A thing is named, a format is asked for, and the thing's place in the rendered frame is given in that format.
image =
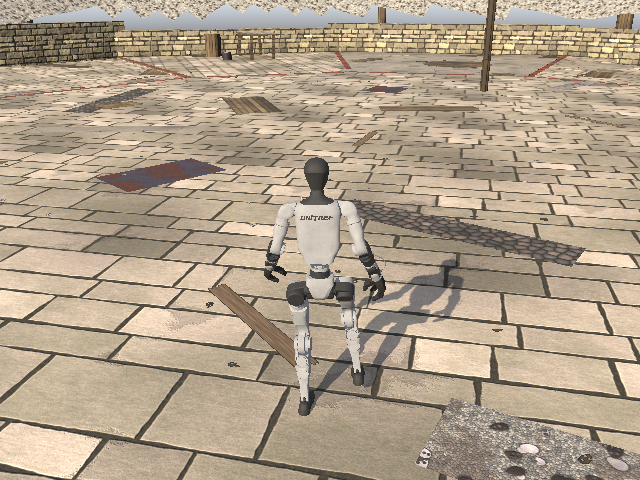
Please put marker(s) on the robot right hand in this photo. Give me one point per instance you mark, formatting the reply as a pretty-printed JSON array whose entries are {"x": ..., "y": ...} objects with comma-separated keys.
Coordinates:
[{"x": 380, "y": 285}]

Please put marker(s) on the right robot upper arm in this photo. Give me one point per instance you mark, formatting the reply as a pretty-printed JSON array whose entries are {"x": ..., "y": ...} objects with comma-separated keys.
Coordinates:
[{"x": 349, "y": 210}]

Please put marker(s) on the left robot upper arm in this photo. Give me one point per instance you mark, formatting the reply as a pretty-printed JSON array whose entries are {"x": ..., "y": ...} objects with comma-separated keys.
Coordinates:
[{"x": 286, "y": 212}]

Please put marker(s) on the left robot forearm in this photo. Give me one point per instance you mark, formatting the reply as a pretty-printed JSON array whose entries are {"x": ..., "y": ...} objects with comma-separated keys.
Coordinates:
[{"x": 271, "y": 259}]

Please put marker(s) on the robot left hand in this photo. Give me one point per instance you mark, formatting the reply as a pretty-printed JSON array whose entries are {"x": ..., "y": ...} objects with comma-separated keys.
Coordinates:
[{"x": 269, "y": 276}]

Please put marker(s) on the right robot shin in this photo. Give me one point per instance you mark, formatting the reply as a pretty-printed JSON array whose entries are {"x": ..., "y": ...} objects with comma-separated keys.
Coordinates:
[{"x": 353, "y": 342}]

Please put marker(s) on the humanoid robot torso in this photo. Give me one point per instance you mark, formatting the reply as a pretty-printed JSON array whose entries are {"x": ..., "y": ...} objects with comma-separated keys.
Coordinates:
[{"x": 318, "y": 238}]

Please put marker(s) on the right robot forearm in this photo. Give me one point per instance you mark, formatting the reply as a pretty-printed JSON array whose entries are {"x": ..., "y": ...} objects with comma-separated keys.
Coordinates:
[{"x": 370, "y": 264}]

